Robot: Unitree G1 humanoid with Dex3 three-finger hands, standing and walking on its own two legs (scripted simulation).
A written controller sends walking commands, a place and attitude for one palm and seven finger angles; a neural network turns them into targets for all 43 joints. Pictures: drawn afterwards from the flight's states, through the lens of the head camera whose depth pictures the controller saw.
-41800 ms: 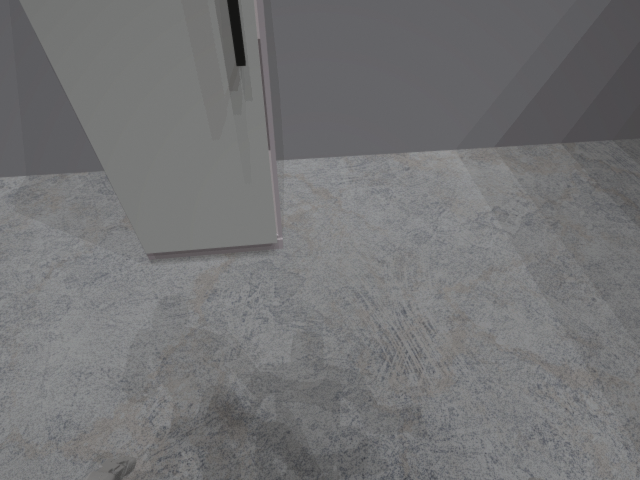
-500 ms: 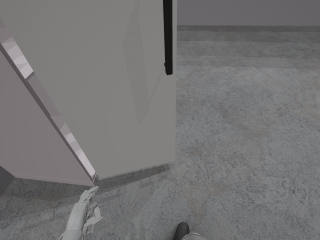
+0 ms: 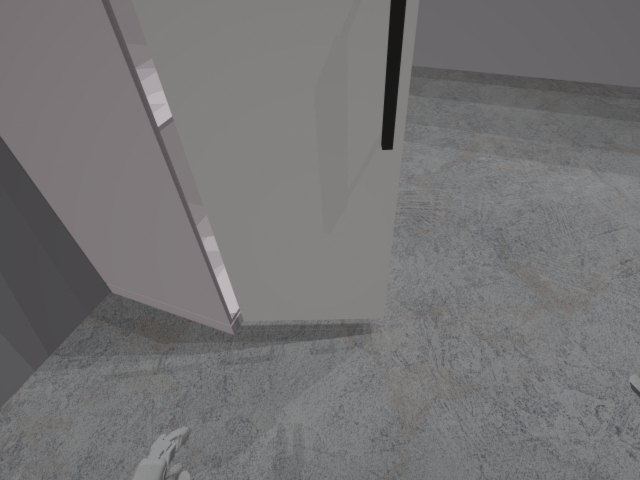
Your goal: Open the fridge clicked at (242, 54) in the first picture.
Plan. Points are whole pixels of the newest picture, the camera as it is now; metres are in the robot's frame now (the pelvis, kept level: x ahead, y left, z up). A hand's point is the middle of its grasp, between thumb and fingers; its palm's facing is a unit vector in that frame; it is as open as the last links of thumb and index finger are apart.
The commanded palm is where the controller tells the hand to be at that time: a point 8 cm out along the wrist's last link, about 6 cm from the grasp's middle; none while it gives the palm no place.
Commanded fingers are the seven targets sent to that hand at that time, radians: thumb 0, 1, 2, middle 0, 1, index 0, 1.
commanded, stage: stop stepping back and stand still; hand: right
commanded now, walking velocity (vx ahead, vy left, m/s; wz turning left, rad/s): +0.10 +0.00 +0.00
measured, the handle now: (393, 41) +0.77 -0.07 +0.23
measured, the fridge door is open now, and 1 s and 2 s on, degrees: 69 69 69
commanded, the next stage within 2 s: let the arm hang, fingers relaxed in 0.76 s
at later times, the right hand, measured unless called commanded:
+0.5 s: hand out of the picture +0.22 -0.27 +0.16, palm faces +0.38 +0.77 -0.52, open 7.4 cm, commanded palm +0.16 -0.32 +0.16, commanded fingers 0.00 -0.90 -0.90 0.20 0.30 0.20 0.30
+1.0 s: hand (584, 443) +0.21 -0.29 -0.03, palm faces +0.09 +0.88 -0.46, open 7.4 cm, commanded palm none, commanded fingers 0.00 -0.90 -0.90 0.20 0.30 0.20 0.30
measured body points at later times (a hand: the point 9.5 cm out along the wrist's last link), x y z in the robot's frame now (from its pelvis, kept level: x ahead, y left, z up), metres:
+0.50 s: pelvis +0.01 -0.02 -0.02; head +0.04 -0.02 +0.43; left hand +0.17 +0.20 -0.11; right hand +0.20 -0.31 +0.19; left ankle -0.07 +0.08 -0.76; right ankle +0.07 -0.14 -0.76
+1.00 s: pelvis -0.01 -0.04 -0.03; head -0.01 -0.02 +0.42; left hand +0.16 +0.24 -0.13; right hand +0.20 -0.33 +0.00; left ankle -0.07 +0.08 -0.76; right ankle +0.07 -0.14 -0.76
